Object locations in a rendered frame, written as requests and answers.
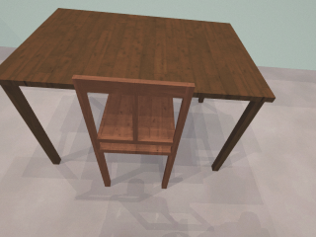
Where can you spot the table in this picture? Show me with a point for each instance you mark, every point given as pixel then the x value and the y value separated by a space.
pixel 104 44

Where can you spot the chair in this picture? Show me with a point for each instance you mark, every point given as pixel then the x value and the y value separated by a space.
pixel 138 118

